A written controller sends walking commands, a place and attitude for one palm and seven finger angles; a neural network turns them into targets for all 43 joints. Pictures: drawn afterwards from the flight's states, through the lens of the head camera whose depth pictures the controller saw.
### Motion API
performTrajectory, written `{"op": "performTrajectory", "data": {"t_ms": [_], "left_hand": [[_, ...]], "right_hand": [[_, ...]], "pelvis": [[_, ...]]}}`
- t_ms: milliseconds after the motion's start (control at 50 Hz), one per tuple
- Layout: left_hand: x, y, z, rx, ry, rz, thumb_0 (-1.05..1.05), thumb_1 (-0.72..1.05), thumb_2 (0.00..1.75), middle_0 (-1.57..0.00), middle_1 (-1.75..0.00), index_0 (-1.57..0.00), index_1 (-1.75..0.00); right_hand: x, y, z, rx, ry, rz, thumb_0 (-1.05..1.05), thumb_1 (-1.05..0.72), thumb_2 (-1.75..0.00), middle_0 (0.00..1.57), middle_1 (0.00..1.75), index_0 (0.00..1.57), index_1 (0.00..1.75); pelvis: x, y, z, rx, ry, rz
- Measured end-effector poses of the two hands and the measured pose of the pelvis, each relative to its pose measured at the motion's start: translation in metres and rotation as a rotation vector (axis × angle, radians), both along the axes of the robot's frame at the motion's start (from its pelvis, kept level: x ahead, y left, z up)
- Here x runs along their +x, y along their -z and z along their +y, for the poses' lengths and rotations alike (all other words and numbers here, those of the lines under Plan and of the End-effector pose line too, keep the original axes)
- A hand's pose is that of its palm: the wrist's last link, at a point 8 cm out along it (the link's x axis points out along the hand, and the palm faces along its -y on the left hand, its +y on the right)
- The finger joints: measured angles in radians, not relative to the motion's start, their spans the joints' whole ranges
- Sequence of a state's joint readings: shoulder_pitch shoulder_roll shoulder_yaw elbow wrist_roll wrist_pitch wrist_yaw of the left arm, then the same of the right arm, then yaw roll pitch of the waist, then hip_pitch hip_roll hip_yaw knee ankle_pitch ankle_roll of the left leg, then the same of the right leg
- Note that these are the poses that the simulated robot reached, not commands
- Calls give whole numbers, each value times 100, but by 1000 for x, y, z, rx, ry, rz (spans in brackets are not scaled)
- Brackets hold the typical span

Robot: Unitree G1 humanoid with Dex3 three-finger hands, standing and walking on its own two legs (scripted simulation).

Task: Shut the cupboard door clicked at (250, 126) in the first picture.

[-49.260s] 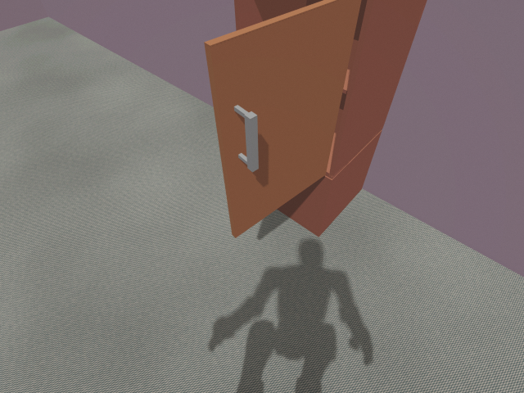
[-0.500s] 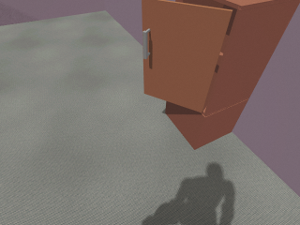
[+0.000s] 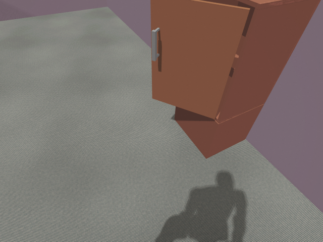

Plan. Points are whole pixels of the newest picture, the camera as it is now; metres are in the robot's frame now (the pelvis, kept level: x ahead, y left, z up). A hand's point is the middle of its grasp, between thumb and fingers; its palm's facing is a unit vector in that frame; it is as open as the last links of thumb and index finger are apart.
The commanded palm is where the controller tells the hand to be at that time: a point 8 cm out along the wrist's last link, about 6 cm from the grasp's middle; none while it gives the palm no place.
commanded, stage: look to check the result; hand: left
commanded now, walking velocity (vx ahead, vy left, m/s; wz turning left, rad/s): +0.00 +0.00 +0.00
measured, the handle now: (156, 44) +0.98 +0.08 +0.03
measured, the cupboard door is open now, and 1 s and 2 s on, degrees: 36 36 36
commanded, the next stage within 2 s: walk to a spot facing it in 0.46 s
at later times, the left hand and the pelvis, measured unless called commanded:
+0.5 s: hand out of the picture +0.01 +0.17 -0.18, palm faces +0.03 -0.98 -0.20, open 7.4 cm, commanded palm none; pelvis +0.01 -0.01 +0.00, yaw +0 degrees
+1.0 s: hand out of the picture +0.02 +0.20 -0.20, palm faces +0.25 -0.95 -0.20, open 7.4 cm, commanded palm none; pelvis +0.00 +0.01 -0.02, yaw +12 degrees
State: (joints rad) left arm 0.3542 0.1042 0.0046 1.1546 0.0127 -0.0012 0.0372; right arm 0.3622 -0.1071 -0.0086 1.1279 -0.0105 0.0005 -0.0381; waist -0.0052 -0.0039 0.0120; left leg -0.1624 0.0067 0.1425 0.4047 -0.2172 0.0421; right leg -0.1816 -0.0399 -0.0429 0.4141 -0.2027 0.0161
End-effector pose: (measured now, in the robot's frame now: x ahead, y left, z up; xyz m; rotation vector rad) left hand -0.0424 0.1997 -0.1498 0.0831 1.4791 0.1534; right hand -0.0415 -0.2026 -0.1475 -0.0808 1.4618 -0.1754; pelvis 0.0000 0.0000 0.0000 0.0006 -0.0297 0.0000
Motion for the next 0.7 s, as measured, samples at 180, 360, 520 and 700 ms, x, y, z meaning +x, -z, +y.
{"op": "performTrajectory", "data": {"t_ms": [180, 360, 520, 700], "left_hand": [[13, -4, 13, 37, 16, -17, 0, 90, 90, -19, -30, -20, -29], [32, -5, 16, 49, 29, -47, 0, 90, 90, -19, -30, -20, -29], [47, -6, 17, 52, 37, -71, 0, 90, 90, -19, -30, -20, -29], [59, -6, 18, 70, 22, -89, 0, 90, 90, -20, -30, -20, -29]], "right_hand": [[12, 1, -5, -1, 0, -19, 0, -91, -89, 20, 30, 20, 30], [26, 0, -17, -22, -11, -37, 0, -91, -89, 20, 30, 20, 30], [38, -3, -30, -44, -24, -50, 0, -91, -89, 20, 30, 20, 30], [52, -2, -38, -49, -48, -55, 0, -91, -89, 20, 30, 20, 30]], "pelvis": [[4, 0, -1, 1, 6, 1], [9, -1, -4, 1, 6, 1], [13, -1, -7, 1, 3, 2], [16, 0, -12, 3, -22, 8]]}}
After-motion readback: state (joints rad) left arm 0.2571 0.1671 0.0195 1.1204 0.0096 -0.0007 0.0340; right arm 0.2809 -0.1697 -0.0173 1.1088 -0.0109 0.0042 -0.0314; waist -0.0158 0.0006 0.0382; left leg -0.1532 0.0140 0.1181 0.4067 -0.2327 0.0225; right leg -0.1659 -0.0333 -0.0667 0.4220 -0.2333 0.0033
